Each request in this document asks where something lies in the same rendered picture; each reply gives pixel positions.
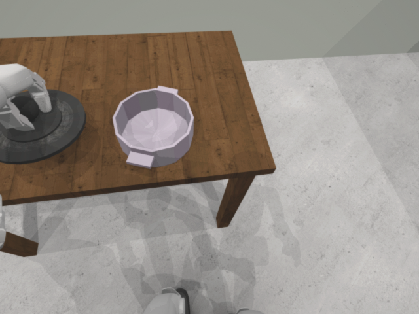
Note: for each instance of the left robot foot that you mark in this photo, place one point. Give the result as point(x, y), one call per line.
point(184, 295)

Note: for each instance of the knob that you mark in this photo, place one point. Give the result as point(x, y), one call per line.
point(27, 107)

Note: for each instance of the lid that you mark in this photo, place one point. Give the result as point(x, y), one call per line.
point(54, 131)

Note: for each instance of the table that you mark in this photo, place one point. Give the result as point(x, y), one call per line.
point(205, 67)

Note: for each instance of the pot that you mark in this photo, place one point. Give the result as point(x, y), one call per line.
point(154, 127)

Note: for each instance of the left robot thigh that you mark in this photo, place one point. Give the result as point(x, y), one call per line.
point(168, 303)

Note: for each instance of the left robot hand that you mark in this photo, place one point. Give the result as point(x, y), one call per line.
point(15, 78)

